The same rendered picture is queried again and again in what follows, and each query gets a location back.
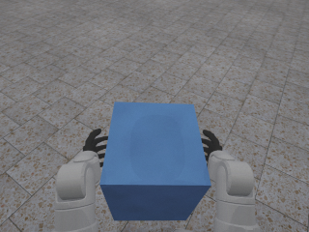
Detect robot left hand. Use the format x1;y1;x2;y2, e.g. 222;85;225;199
83;129;108;167

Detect carton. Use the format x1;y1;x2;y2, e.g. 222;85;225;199
99;101;211;221

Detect robot right hand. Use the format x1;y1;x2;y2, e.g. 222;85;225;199
201;130;222;167

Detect robot right forearm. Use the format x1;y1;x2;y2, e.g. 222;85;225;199
208;150;261;232

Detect robot left forearm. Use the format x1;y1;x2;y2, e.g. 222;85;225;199
51;151;101;232

